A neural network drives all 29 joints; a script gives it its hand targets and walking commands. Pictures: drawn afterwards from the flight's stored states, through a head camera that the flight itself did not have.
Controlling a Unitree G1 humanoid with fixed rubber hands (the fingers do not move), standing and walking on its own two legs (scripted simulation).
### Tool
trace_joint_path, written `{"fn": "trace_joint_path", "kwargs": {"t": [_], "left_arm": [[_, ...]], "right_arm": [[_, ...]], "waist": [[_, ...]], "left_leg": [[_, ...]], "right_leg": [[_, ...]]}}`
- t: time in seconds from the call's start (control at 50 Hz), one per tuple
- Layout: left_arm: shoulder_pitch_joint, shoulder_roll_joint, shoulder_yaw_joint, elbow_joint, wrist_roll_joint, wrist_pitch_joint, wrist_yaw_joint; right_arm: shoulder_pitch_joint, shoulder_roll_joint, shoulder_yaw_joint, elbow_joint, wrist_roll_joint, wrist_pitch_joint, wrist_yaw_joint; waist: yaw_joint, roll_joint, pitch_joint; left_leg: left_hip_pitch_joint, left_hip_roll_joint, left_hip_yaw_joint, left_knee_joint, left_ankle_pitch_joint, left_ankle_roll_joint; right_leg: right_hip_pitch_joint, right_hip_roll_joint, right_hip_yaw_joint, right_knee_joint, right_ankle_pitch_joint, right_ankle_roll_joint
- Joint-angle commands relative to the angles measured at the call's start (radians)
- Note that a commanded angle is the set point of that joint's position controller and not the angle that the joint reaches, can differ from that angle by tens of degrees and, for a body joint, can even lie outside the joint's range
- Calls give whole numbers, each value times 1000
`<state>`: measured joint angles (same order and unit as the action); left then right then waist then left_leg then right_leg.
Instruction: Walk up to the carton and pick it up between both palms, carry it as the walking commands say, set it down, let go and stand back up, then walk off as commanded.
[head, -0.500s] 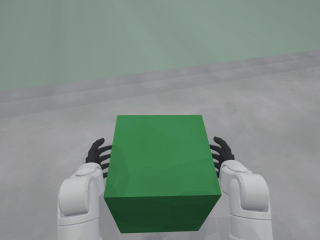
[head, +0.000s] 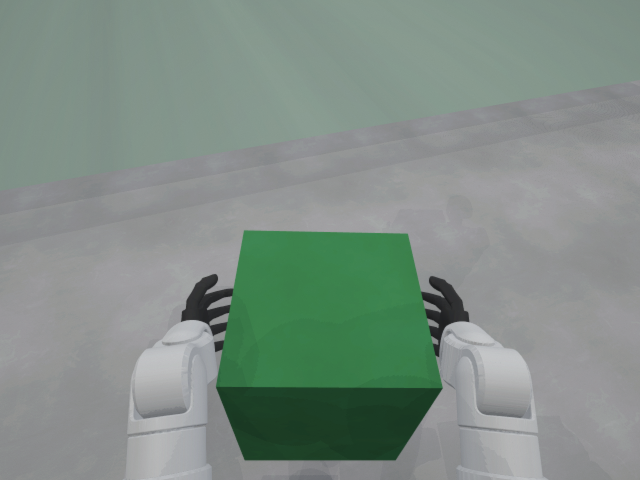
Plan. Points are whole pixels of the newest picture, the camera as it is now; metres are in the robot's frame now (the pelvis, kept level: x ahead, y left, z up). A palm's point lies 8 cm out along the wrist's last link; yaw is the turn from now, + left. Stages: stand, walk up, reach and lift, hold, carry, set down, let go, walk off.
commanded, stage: carry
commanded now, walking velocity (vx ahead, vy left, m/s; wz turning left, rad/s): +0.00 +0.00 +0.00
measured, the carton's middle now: (323, 350) +0.29 +0.00 +0.00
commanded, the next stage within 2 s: hold in 1.16 s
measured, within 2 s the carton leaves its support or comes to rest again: neither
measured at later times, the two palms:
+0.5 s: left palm (192, 336) +0.28 +0.16 +0.05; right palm (439, 333) +0.28 -0.14 +0.06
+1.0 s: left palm (191, 343) +0.28 +0.16 +0.04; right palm (432, 339) +0.28 -0.14 +0.04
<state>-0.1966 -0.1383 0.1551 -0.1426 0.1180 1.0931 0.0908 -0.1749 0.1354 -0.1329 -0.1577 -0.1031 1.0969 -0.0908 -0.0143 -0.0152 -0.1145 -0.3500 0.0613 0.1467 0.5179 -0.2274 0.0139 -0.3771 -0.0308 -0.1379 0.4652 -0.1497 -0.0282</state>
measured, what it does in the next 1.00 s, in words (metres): stands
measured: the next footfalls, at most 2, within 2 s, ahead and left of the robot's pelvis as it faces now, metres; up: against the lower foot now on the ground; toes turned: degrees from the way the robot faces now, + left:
none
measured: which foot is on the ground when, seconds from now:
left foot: down 0.00-1.00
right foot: down 0.00-1.00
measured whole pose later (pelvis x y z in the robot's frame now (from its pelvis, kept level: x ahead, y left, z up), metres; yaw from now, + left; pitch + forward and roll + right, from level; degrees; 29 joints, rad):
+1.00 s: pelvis +0.01 +0.01 +0.00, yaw +1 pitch +3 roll -1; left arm -0.13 -0.13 0.14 0.01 0.14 0.83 0.06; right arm -0.11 0.13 -0.11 0.00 -0.14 0.84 -0.07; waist -0.01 -0.02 -0.11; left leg -0.33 0.06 0.15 0.55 -0.27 0.03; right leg -0.36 -0.05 -0.15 0.51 -0.19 -0.01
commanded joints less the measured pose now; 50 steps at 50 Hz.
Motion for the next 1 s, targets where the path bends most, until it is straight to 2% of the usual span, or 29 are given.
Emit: {"fn": "trace_joint_path", "kwargs": {"t": [0.0, 0.02, 0.04, 0.06, 0.08, 0.12, 0.14, 0.16, 0.2, 0.24, 0.26, 0.34, 0.38, 0.44, 0.48, 0.52, 0.56, 0.58, 0.62, 0.66, 0.7, 0.76, 0.78, 0.8, 0.82, 0.84, 0.86, 0.88, 0.98], "left_arm": [[-502, -893, -695, -118, -342, -37, -238], [-488, -891, -670, -65, -322, -44, -240], [-490, -886, -681, -92, -331, -47, -240], [-469, -873, -651, -35, -304, -55, -241], [-472, -875, -685, -94, -330, -54, -240], [-468, -859, -643, -12, -295, -69, -242], [-469, -858, -650, -26, -300, -77, -240], [-483, -867, -680, -81, -324, -81, -240], [-481, -856, -662, -54, -311, -88, -240], [-462, -846, -650, -32, -296, -95, -239], [-461, -848, -659, -47, -303, -99, -240], [-457, -830, -629, 0, -272, -125, -235], [-464, -840, -647, -35, -289, -135, -235], [-462, -831, -641, -29, -276, -145, -231], [-424, -810, -611, 15, -246, -159, -229], [-459, -826, -633, -24, -267, -177, -231], [-423, -808, -607, 17, -244, -187, -230], [-425, -809, -604, 26, -236, -198, -229], [-425, -807, -627, -11, -253, -208, -229], [-416, -796, -597, 36, -225, -227, -228], [-410, -803, -617, 10, -241, -232, -228], [-391, -778, -593, 37, -217, -245, -226], [-404, -783, -607, 11, -228, -251, -226], [-389, -775, -604, 21, -224, -252, -226], [-407, -778, -613, 5, -229, -257, -225], [-374, -773, -584, 62, -201, -265, -225], [-392, -777, -605, 25, -221, -267, -226], [-371, -769, -583, 69, -198, -277, -227], [-388, -761, -592, 41, -201, -307, -225]], "right_arm": [[-530, 871, 670, -135, 342, -42, 242], [-532, 860, 642, -105, 319, -51, 240], [-523, 857, 654, -116, 324, -52, 238], [-511, 845, 625, -73, 297, -63, 237], [-502, 849, 657, -120, 321, -61, 236], [-490, 829, 607, -42, 277, -79, 234], [-466, 830, 606, -35, 274, -86, 233], [-490, 831, 637, -104, 298, -91, 232], [-495, 829, 622, -78, 286, -99, 229], [-467, 820, 607, -45, 273, -107, 230], [-492, 818, 625, -85, 285, -111, 228], [-466, 803, 588, -18, 253, -137, 228], [-494, 809, 614, -76, 274, -148, 226], [-466, 807, 599, -46, 259, -157, 224], [-444, 784, 580, -8, 238, -170, 225], [-479, 797, 601, -58, 252, -188, 224], [-449, 783, 582, -21, 232, -200, 223], [-444, 777, 568, -5, 222, -210, 225], [-436, 775, 589, -39, 233, -222, 221], [-435, 764, 560, 6, 207, -240, 220], [-442, 764, 584, -39, 224, -248, 218], [-420, 752, 568, 3, 204, -258, 217], [-418, 751, 576, -14, 211, -264, 218], [-406, 752, 576, -4, 207, -266, 216], [-406, 747, 572, -8, 207, -271, 218], [-407, 736, 553, 19, 188, -280, 219], [-422, 738, 574, -20, 203, -282, 217], [-403, 729, 550, 24, 182, -291, 219], [-393, 729, 552, 25, 180, -319, 221]], "waist": [[9, 14, -282], [9, 12, -290], [8, 10, -282], [9, 3, -274], [8, 8, -284], [8, 17, -268], [8, 33, -261], [9, 29, -263], [7, 5, -252], [9, 29, -265], [9, 4, -259], [10, 30, -247], [10, 17, -247], [10, 25, -254], [10, 36, -245], [9, 13, -252], [10, 11, -248], [10, 39, -251], [9, 29, -255], [8, 23, -248], [7, 24, -253], [7, 11, -246], [8, 31, -252], [8, 20, -246], [8, 42, -244], [8, 23, -241], [7, 13, -235], [7, 23, -232], [6, 26, -229]], "left_leg": [[84, 110, -107, -82, 35, -29], [87, 109, -102, -79, 45, -30], [84, 109, -103, -74, 52, -28], [82, 110, -101, -76, 48, -29], [86, 111, -104, -71, 65, -30], [88, 109, -100, -71, 53, -31], [79, 109, -98, -70, 56, -31], [90, 109, -100, -72, 54, -29], [81, 113, -104, -73, 53, -29], [77, 118, -107, -73, 54, -22], [84, 117, -109, -73, 56, -24], [71, 118, -112, -79, 44, -21], [75, 120, -112, -74, 64, -22], [74, 120, -115, -74, 59, -18], [66, 119, -115, -73, 43, -14], [83, 116, -111, -73, 55, -19], [72, 115, -115, -75, 51, -17], [81, 116, -113, -78, 55, -17], [81, 118, -113, -69, 65, -15], [89, 119, -113, -67, 88, -15], [86, 115, -111, -64, 71, -14], [82, 113, -112, -64, 62, -13], [94, 115, -113, -62, 79, -10], [86, 115, -109, -61, 73, -11], [88, 115, -114, -67, 78, -8], [91, 114, -110, -60, 75, -10], [85, 115, -115, -60, 78, -8], [85, 114, -111, -65, 72, -8], [92, 114, -115, -64, 66, -7]], "right_leg": [[154, -128, 108, -53, 96, 23], [161, -129, 104, -47, 111, 23], [154, -130, 103, -47, 125, 24], [154, -129, 100, -46, 119, 27], [159, -130, 101, -40, 133, 24], [141, -132, 102, -44, 119, 28], [142, -132, 98, -39, 126, 27], [138, -130, 102, -36, 123, 28], [137, -128, 92, -38, 107, 31], [146, -132, 96, -32, 107, 28], [139, -130, 96, -31, 103, 27], [139, -130, 92, -24, 86, 31], [134, -129, 91, -25, 88, 31], [143, -130, 89, -20, 85, 31], [140, -133, 95, -24, 70, 29], [139, -131, 93, -23, 91, 32], [144, -133, 93, -23, 81, 31], [141, -131, 89, -17, 73, 30], [145, -132, 87, -14, 82, 32], [137, -128, 85, -11, 93, 33], [148, -133, 85, -15, 93, 33], [148, -133, 86, -16, 92, 31], [145, -132, 89, -10, 98, 28], [151, -132, 87, -13, 102, 30], [142, -132, 87, -8, 84, 29], [140, -133, 86, -16, 88, 31], [139, -131, 84, -15, 85, 32], [142, -131, 84, -12, 83, 33], [137, -130, 86, -15, 70, 33]]}}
